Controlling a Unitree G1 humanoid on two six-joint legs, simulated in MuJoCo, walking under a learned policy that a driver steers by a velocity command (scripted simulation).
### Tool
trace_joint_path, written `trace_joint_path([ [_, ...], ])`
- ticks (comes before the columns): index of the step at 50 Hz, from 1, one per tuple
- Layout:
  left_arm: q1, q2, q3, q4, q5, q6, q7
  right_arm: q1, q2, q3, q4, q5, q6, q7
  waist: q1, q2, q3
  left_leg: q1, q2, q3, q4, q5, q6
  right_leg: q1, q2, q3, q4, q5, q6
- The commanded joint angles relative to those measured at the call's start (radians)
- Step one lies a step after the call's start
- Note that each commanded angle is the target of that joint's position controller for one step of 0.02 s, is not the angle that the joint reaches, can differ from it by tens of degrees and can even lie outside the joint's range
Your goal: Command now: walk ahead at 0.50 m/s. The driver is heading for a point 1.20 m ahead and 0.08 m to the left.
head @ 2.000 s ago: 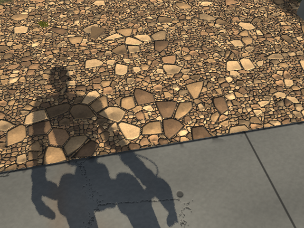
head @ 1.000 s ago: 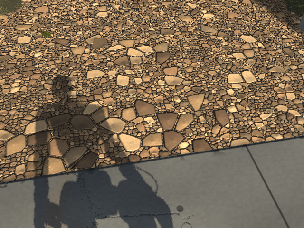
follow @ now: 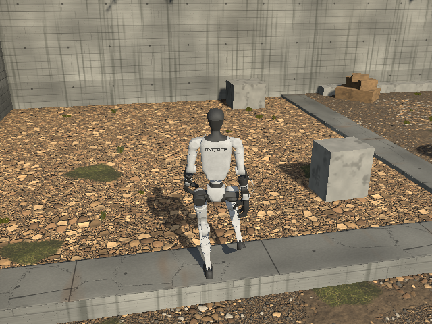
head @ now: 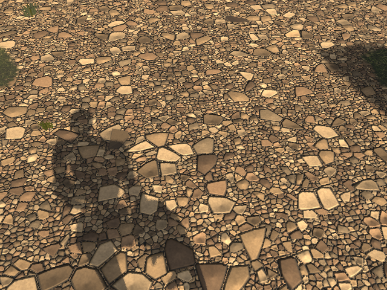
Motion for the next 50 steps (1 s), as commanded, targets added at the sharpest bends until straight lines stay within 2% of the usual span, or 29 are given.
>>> trace_joint_path([
  [1,0.06,0.058,0.006,-0.014,0.016,0.006,0.001,-0.066,-0.067,0.0,-0.069,0.016,-0.05,-0.034,0.034,0.085,0.096,-0.166,0.119,-0.081,-0.387,0.392,0.05,0.185,-0.039,-0.18,-0.347,0.147,0.065],
  [3,-0.055,0.058,0.01,-0.031,-0.003,-0.001,-0.008,0.031,-0.116,-0.015,-0.044,0.029,-0.047,-0.06,-0.033,0.079,0.077,0.054,0.157,-0.132,-0.417,0.421,0.033,0.135,-0.072,-0.215,-0.538,0.181,0.084],
  [5,-0.202,0.059,0.013,-0.072,-0.017,-0.008,-0.025,0.1,-0.13,-0.023,-0.044,0.032,-0.042,-0.075,-0.097,0.063,0.119,0.233,0.219,-0.189,-0.445,0.403,0.019,0.058,-0.081,-0.215,-0.736,0.169,0.104],
  [9,-0.302,0.065,0.02,-0.103,-0.024,-0.019,-0.049,0.111,-0.175,-0.049,-0.059,0.037,-0.021,-0.073,-0.113,0.123,0.167,0.389,0.282,-0.187,-0.445,0.424,0.047,0.116,-0.064,-0.223,-0.979,0.098,0.116],
  [11,-0.296,0.095,0.032,-0.1,-0.02,-0.028,-0.058,0.086,-0.182,-0.057,-0.068,0.032,-0.018,-0.068,-0.089,0.129,0.173,0.406,0.298,-0.16,-0.4,0.554,0.065,0.203,-0.054,-0.226,-1.015,0.076,0.09],
  [13,-0.242,0.133,0.05,-0.092,-0.008,-0.037,-0.062,0.067,-0.206,-0.07,-0.077,0.031,-0.018,-0.063,-0.044,0.15,0.138,0.417,0.304,-0.152,-0.298,0.851,0.057,0.365,-0.006,-0.254,-1.052,-0.012,0.052],
  [15,0.001,0.215,0.094,-0.017,-0.01,-0.043,-0.054,0.028,-0.218,-0.075,-0.095,0.023,-0.005,-0.063,0.077,0.164,0.009,0.364,0.26,-0.125,-0.011,1.033,0.025,0.686,0.032,-0.275,-1.099,-0.008,-0.011],
  [16,0.201,0.276,0.115,0.031,0.005,-0.043,-0.04,-0.009,-0.212,-0.07,-0.135,0.016,-0.013,-0.061,0.152,0.122,-0.125,0.123,0.228,-0.118,0.246,0.829,0.009,1.022,-0.106,-0.138,-1.02,0.046,-0.075],
  [17,0.311,0.353,0.139,0.036,0.028,-0.039,-0.031,0.114,-0.083,-0.031,-0.157,0.021,-0.033,-0.037,0.107,-0.151,-0.325,-0.325,0.044,-0.116,0.653,0.258,-0.071,1.452,-0.373,0.343,-1.067,-0.151,-0.265],
  [18,0.278,0.252,0.11,0.036,0.023,-0.035,-0.026,0.088,-0.123,-0.042,-0.146,0.038,-0.059,-0.034,0.099,-0.165,-0.364,-0.406,0.012,-0.285,0.8,-0.177,-0.046,1.401,-0.406,0.527,-1.217,-0.193,-0.245],
  [19,0.19,0.189,0.093,0.021,0.009,-0.032,-0.025,-0.039,-0.221,-0.071,-0.195,0.071,-0.073,-0.033,0.087,-0.145,-0.183,-0.46,0.07,-0.298,0.829,-0.113,-0.029,1.232,-0.349,0.336,-1.247,-0.121,-0.177],
  [20,0.11,0.157,0.081,0.006,0.005,-0.033,-0.029,-0.099,-0.229,-0.075,-0.217,0.074,-0.073,-0.041,0.044,-0.063,-0.091,-0.427,0.114,-0.274,0.798,-0.027,-0.031,1.062,-0.315,0.189,-1.266,0.027,-0.141],
  [21,0.078,0.131,0.074,0.003,0.006,-0.037,-0.037,-0.118,-0.213,-0.079,-0.22,0.063,-0.063,-0.049,0.01,-0.009,-0.024,-0.404,0.138,-0.253,0.748,0.025,-0.042,0.94,-0.277,0.093,-1.299,0.112,-0.124],
  [24,0.075,0.127,0.072,0.02,0.009,-0.052,-0.036,-0.088,-0.157,-0.082,-0.233,0.051,-0.028,-0.056,-0.056,-0.044,0.057,-0.338,0.187,-0.228,0.601,0.09,-0.056,0.776,-0.207,-0.03,-1.377,0.137,-0.1],
  [27,0.137,0.205,0.094,0.041,0.019,-0.058,-0.019,-0.182,-0.155,-0.084,-0.283,0.035,-0.022,-0.056,-0.047,-0.022,0.102,-0.403,0.208,-0.209,0.449,0.204,-0.091,0.743,-0.217,-0.062,-1.408,0.188,-0.11],
  [28,0.167,0.205,0.096,0.049,0.016,-0.061,-0.011,-0.235,-0.168,-0.092,-0.302,0.035,-0.028,-0.052,-0.036,-0.027,0.119,-0.448,0.21,-0.221,0.372,0.294,-0.089,0.765,-0.207,-0.07,-1.408,0.171,-0.093],
  [31,0.194,0.22,0.101,0.057,-0.004,-0.052,0.011,-0.366,-0.138,-0.076,-0.335,0.028,-0.043,-0.036,0.007,-0.029,0.14,-0.329,0.157,-0.163,0.058,0.565,-0.081,0.694,-0.131,-0.166,-1.395,0.063,-0.045],
  [33,0.241,0.237,0.108,0.074,-0.008,-0.052,0.015,-0.423,-0.139,-0.073,-0.355,0.037,-0.047,-0.021,0.027,-0.037,0.137,-0.287,0.14,-0.168,-0.018,0.624,-0.077,0.717,-0.158,-0.146,-1.373,-0.006,-0.042],
  [36,0.268,0.222,0.111,0.09,-0.017,-0.037,0.026,-0.483,-0.172,-0.078,-0.389,0.043,-0.041,-0.001,0.041,-0.039,0.154,-0.361,0.157,-0.213,-0.088,0.6,-0.048,0.84,-0.216,-0.116,-1.259,-0.081,-0.027],
  [40,0.303,0.249,0.124,0.1,-0.003,-0.003,0.028,-0.479,-0.191,-0.079,-0.403,0.045,-0.036,0.006,0.027,-0.014,0.145,-0.34,0.141,-0.199,-0.114,0.384,-0.018,0.95,-0.253,-0.073,-1.089,0.056,0.003],
  [41,0.284,0.255,0.125,0.096,0.0,0.003,0.023,-0.385,-0.213,-0.093,-0.377,0.045,-0.041,0.004,-0.026,0.003,0.097,-0.216,0.117,-0.17,-0.149,0.373,0.0,0.946,-0.221,-0.098,-0.97,0.18,0.017],
  [42,0.274,0.239,0.119,0.089,0.006,0.005,0.017,-0.217,-0.254,-0.114,-0.32,0.038,-0.044,-0.003,-0.095,0.026,-0.002,0.018,0.097,-0.141,-0.132,0.421,0.018,0.874,-0.158,-0.133,-0.771,0.227,0.039],
  [43,0.307,0.167,0.097,0.077,0.023,-0.006,0.013,-0.053,-0.317,-0.128,-0.282,0.019,-0.041,-0.011,-0.128,0.132,-0.148,0.358,0.251,-0.279,0.013,0.636,0.061,0.614,-0.084,-0.178,-0.42,-0.133,0.07],
  [44,0.455,0.087,0.072,0.081,0.025,-0.033,0.006,-0.039,-0.351,-0.125,-0.299,0.011,-0.031,-0.012,-0.051,0.371,-0.235,0.63,0.417,-0.585,0.066,0.859,0.18,0.274,0.044,-0.148,-0.095,-0.628,0.125],
  [45,0.446,0.148,0.072,0.058,-0.014,-0.06,0.005,0.044,-0.36,-0.142,-0.277,0.043,-0.018,-0.011,-0.113,0.351,-0.351,0.701,0.487,-0.833,-0.123,0.447,0.277,0.134,0.036,-0.047,-0.033,-0.569,0.137],
  [46,0.287,0.206,0.087,0.029,-0.046,-0.066,0.013,-0.007,-0.308,-0.135,-0.287,0.039,-0.012,-0.024,-0.127,0.192,-0.215,0.599,0.45,-0.779,-0.196,0.231,0.24,0.047,-0.034,-0.084,-0.044,-0.479,0.137],
  [47,0.182,0.225,0.092,0.005,-0.031,-0.06,0.023,-0.126,-0.264,-0.119,-0.315,0.029,-0.014,-0.03,-0.103,0.065,-0.097,0.407,0.409,-0.662,-0.231,0.274,0.195,0.072,-0.087,-0.111,-0.121,-0.354,0.138],
  [48,0.165,0.225,0.1,0.005,-0.005,-0.044,0.033,-0.202,-0.233,-0.103,-0.328,0.018,-0.024,-0.026,-0.055,0.018,-0.034,0.24,0.374,-0.583,-0.257,0.371,0.179,0.148,-0.117,-0.107,-0.201,-0.285,0.143],
  [50,0.211,0.181,0.102,0.006,0.014,-0.014,0.034,-0.228,-0.212,-0.101,-0.312,0.015,-0.037,-0.02,0.01,0.08,0.022,0.07,0.312,-0.471,-0.31,0.464,0.155,0.263,-0.154,-0.093,-0.32,-0.241,0.153],
])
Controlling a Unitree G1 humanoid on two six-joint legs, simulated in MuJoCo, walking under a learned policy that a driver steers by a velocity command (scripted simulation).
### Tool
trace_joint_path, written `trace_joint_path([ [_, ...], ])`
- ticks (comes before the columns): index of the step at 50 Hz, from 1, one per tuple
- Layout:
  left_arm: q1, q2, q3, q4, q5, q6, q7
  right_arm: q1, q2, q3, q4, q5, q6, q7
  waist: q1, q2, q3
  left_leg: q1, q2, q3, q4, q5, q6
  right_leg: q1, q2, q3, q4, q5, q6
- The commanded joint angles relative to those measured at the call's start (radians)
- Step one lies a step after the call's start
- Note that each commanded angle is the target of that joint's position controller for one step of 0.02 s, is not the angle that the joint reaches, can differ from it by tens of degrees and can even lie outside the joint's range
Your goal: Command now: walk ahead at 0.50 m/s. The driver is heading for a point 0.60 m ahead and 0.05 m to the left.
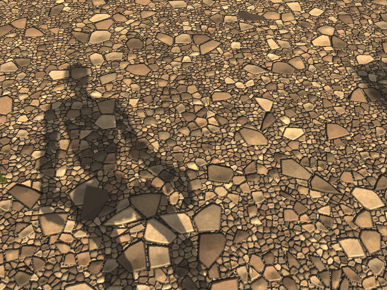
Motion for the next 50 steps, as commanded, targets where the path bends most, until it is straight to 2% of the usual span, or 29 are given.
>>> trace_joint_path([
  [1,0.032,0.065,0.025,-0.077,0.015,0.01,0.01,0.006,-0.121,-0.03,-0.045,-0.004,-0.025,-0.004,0.024,0.102,-0.052,0.147,0.283,-0.305,-0.286,0.366,0.184,-0.139,-0.095,0.043,-0.125,0.104,0.013],
  [5,-0.082,0.037,0.019,-0.114,0.023,0.009,0.004,0.066,-0.146,-0.041,-0.011,0.005,-0.016,-0.032,0.005,0.079,-0.035,0.188,0.247,-0.179,-0.315,0.519,0.163,-0.185,-0.089,0.019,-0.375,0.287,0.018],
  [8,-0.205,0.012,0.01,-0.145,0.016,0.003,-0.009,0.113,-0.15,-0.042,0.013,0.02,-0.009,-0.042,-0.036,0.079,-0.014,0.219,0.211,-0.116,-0.337,0.462,0.123,-0.149,-0.055,-0.013,-0.583,0.437,0.005],
  [13,-0.364,0.017,0.007,-0.2,0.005,-0.006,-0.035,0.202,-0.162,-0.046,0.061,0.025,0.01,-0.044,-0.093,0.079,0.043,0.378,0.264,-0.143,-0.302,0.367,0.125,-0.202,-0.02,-0.034,-0.727,0.415,-0.02],
  [16,-0.383,0.031,0.01,-0.22,0.004,-0.018,-0.052,0.203,-0.177,-0.053,0.076,0.024,0.025,-0.051,-0.076,0.096,0.039,0.452,0.295,-0.154,-0.229,0.472,0.11,-0.171,0.005,-0.05,-0.774,0.303,-0.057],
  [17,-0.342,0.049,0.018,-0.212,0.005,-0.02,-0.053,0.183,-0.186,-0.055,0.073,0.025,0.028,-0.052,-0.044,0.113,0.011,0.448,0.289,-0.144,-0.181,0.602,0.098,-0.081,0.03,-0.07,-0.791,0.272,-0.074],
  [18,-0.248,0.073,0.032,-0.185,0.01,-0.022,-0.052,0.156,-0.19,-0.055,0.068,0.028,0.031,-0.053,0.013,0.12,-0.046,0.426,0.262,-0.118,-0.084,0.754,0.082,0.076,0.066,-0.102,-0.819,0.289,-0.096],
  [19,-0.079,0.124,0.057,-0.134,0.014,-0.021,-0.044,0.134,-0.173,-0.047,0.057,0.025,0.03,-0.053,0.087,0.102,-0.149,0.329,0.21,-0.081,0.096,0.767,0.054,0.336,0.05,-0.079,-0.808,0.345,-0.134],
  [20,0.118,0.206,0.078,-0.1,0.024,-0.016,-0.031,0.127,-0.138,-0.031,0.03,0.002,0.023,-0.053,0.149,-0.022,-0.299,0.096,0.134,-0.029,0.424,0.415,0.016,0.658,-0.159,0.165,-0.785,0.4,-0.209],
  [21,0.129,0.239,0.079,-0.084,0.022,-0.015,-0.037,0.267,-0.028,0.0,0.036,0.01,-0.001,-0.038,0.068,-0.269,-0.414,-0.275,-0.028,-0.088,0.723,-0.35,-0.028,0.945,-0.361,0.63,-0.897,0.251,-0.367],
  [22,0.121,0.149,0.059,-0.092,0.011,-0.009,-0.033,0.196,-0.141,-0.026,0.046,0.03,-0.018,-0.03,0.109,-0.158,-0.354,-0.39,0.03,-0.179,0.817,-0.365,-0.019,0.907,-0.325,0.639,-0.955,0.104,-0.327],
  [23,0.033,0.12,0.048,-0.103,0.006,-0.006,-0.028,0.094,-0.171,-0.035,0.01,0.046,-0.027,-0.027,0.096,-0.11,-0.196,-0.441,0.079,-0.144,0.807,-0.268,-0.013,0.755,-0.292,0.486,-0.988,0.12,-0.283],
  [24,-0.037,0.104,0.04,-0.114,0.011,-0.005,-0.03,0.045,-0.154,-0.034,0.0,0.04,-0.026,-0.033,0.06,-0.016,-0.114,-0.401,0.126,-0.116,0.753,-0.18,-0.018,0.595,-0.252,0.384,-1.023,0.194,-0.259],
  [25,-0.08,0.08,0.034,-0.116,0.02,-0.007,-0.035,0.029,-0.143,-0.039,-0.003,0.023,-0.018,-0.039,0.029,0.005,-0.059,-0.352,0.152,-0.112,0.695,-0.132,-0.026,0.471,-0.22,0.319,-1.058,0.265,-0.247],
  [26,-0.1,0.061,0.028,-0.114,0.029,-0.011,-0.036,0.063,-0.125,-0.041,0.004,0.024,-0.004,-0.039,-0.009,-0.022,-0.053,-0.289,0.175,-0.122,0.667,-0.101,-0.029,0.402,-0.2,0.261,-1.092,0.288,-0.237],
  [27,-0.106,0.055,0.029,-0.107,0.028,-0.018,-0.039,0.088,-0.103,-0.039,0.012,0.028,0.011,-0.041,-0.024,-0.039,-0.049,-0.256,0.183,-0.122,0.641,-0.086,-0.033,0.361,-0.19,0.22,-1.123,0.293,-0.235],
  [29,-0.093,0.074,0.036,-0.084,0.027,-0.031,-0.035,0.08,-0.085,-0.038,0.009,0.03,0.031,-0.048,-0.032,-0.042,-0.019,-0.275,0.191,-0.125,0.594,-0.037,-0.048,0.32,-0.187,0.136,-1.165,0.337,-0.234],
  [34,-0.045,0.106,0.047,-0.041,0.032,-0.028,-0.013,-0.034,-0.078,-0.042,-0.029,0.026,0.034,-0.041,-0.002,-0.027,0.012,-0.36,0.168,-0.146,0.38,0.216,-0.063,0.374,-0.169,-0.027,-1.185,0.422,-0.188],
  [37,-0.038,0.107,0.043,-0.023,0.027,-0.022,-0.002,-0.135,-0.048,-0.029,-0.065,0.014,0.028,-0.027,0.029,-0.02,0.049,-0.287,0.141,-0.08,0.199,0.323,-0.059,0.361,-0.143,-0.125,-1.162,0.535,-0.156],
  [39,0.003,0.113,0.041,0.005,0.018,-0.009,0.003,-0.185,-0.029,-0.02,-0.092,0.006,0.025,-0.017,0.048,-0.023,0.05,-0.241,0.118,-0.04,0.123,0.321,-0.056,0.397,-0.152,-0.141,-1.111,0.649,-0.151],
  [41,0.016,0.13,0.045,0.025,0.008,0.005,0.004,-0.188,-0.043,-0.022,-0.108,0.007,0.024,-0.007,0.042,-0.05,0.033,-0.219,0.097,-0.03,0.073,0.252,-0.039,0.47,-0.18,-0.129,-1.044,0.733,-0.141],
  [43,-0.017,0.158,0.053,0.03,-0.004,0.018,0.009,-0.127,-0.086,-0.036,-0.103,0.003,0.021,-0.001,-0.006,-0.076,-0.007,-0.138,0.063,-0.017,0.017,0.175,-0.009,0.525,-0.19,-0.113,-0.935,0.847,-0.114],
  [44,-0.042,0.159,0.053,0.029,-0.009,0.023,0.012,-0.029,-0.112,-0.051,-0.072,-0.002,0.017,-0.002,-0.061,-0.064,-0.056,-0.016,0.032,0.004,-0.058,0.236,0.012,0.531,-0.16,-0.128,-0.821,0.883,-0.086],
  [45,-0.005,0.14,0.047,0.032,0.002,0.023,0.011,0.053,-0.178,-0.073,-0.047,-0.006,0.014,-0.011,-0.081,-0.001,-0.124,0.161,0.059,-0.029,-0.075,0.536,0.038,0.468,-0.098,-0.163,-0.655,0.778,-0.038],
  [46,0.061,0.074,0.022,0.013,0.041,0.01,0.004,0.154,-0.259,-0.085,-0.037,-0.033,0.02,-0.027,-0.074,0.167,-0.278,0.529,0.284,-0.265,0.063,1.055,0.153,0.181,-0.014,-0.173,-0.334,0.31,0.02],
  [47,0.18,-0.004,-0.01,0.05,0.03,0.003,-0.013,0.157,-0.216,-0.061,-0.024,-0.027,0.024,-0.025,-0.031,0.286,-0.463,0.696,0.483,-0.533,0.022,1.161,0.329,0.017,0.076,-0.036,-0.087,-0.361,0.058],
  [48,0.132,0.086,0.015,0.068,-0.001,0.01,-0.019,0.149,-0.161,-0.049,-0.036,-0.009,0.034,-0.017,-0.067,0.163,-0.472,0.607,0.42,-0.484,-0.023,0.965,0.297,0.024,0.031,0.067,-0.038,-0.355,0.054],
  [49,0.034,0.095,0.019,0.039,-0.018,0.022,-0.014,0.057,-0.143,-0.044,-0.046,0.002,0.037,-0.017,-0.054,0.138,-0.324,0.487,0.375,-0.382,-0.059,0.792,0.251,-0.058,-0.002,0.035,-0.051,-0.308,0.051],
  [50,-0.024,0.086,0.02,0.033,-0.007,0.038,0.001,-0.017,-0.115,-0.034,-0.056,0.002,0.04,-0.019,-0.037,0.078,-0.217,0.342,0.332,-0.328,-0.108,0.637,0.212,-0.068,-0.029,0.018,-0.106,-0.25,0.053],
])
